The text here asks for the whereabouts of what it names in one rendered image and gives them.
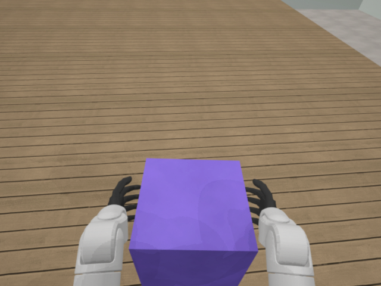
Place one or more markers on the robot right forearm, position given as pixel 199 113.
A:
pixel 288 254

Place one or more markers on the robot right hand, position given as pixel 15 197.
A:
pixel 265 201

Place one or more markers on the carton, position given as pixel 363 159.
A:
pixel 193 225

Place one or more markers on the robot left hand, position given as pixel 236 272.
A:
pixel 118 197

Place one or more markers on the robot left forearm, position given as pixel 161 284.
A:
pixel 100 251

